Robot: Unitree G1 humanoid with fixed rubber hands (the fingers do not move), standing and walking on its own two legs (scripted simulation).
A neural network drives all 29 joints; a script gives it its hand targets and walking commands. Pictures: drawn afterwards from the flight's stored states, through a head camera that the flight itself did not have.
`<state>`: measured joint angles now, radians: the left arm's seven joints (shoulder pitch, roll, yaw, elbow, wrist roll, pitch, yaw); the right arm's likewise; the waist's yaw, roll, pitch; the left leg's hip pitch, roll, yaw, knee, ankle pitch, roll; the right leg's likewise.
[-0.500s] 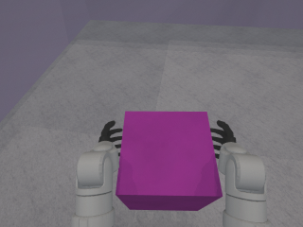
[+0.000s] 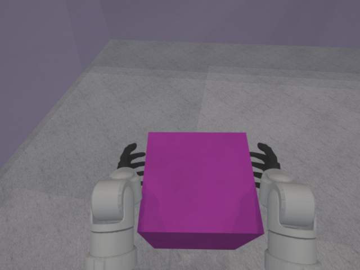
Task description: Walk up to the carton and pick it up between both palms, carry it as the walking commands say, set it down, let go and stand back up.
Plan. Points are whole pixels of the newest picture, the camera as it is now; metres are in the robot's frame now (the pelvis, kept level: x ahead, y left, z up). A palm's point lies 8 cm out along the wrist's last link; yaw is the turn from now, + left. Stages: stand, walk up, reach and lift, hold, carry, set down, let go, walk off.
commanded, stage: carry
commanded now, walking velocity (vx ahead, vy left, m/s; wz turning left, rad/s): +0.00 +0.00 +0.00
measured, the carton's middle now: (195, 196) +0.29 +0.00 -0.01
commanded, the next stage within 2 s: none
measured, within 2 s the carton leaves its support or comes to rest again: neither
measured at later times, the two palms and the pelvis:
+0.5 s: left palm (147, 109) +0.50 +0.12 +0.08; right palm (252, 109) +0.50 -0.16 +0.07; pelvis +0.21 -0.01 +0.00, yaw +0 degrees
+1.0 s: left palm (141, 108) +0.50 +0.14 +0.08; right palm (247, 106) +0.49 -0.15 +0.09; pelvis +0.21 +0.00 -0.01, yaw -1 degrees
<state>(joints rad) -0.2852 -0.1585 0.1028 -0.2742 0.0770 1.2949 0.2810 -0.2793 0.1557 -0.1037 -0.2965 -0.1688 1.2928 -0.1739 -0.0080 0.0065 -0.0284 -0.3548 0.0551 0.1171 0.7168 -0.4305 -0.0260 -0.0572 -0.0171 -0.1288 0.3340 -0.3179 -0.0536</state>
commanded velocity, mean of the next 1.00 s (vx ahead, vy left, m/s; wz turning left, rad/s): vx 0.00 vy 0.00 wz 0.00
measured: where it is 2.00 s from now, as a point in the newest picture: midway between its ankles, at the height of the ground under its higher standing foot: outside the picture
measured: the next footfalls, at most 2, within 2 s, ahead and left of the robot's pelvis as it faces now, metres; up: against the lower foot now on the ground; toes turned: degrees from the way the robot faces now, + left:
left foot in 0.06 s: +0.12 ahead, +0.13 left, +0.00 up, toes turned +9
right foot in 0.30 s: +0.29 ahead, -0.09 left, +0.00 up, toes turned -7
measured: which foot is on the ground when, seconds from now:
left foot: up 0.00-0.04, down 0.06-0.32, up 0.34-0.56, down 0.58-1.00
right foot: down 0.00-0.08, up 0.10-0.28, down 0.30-1.00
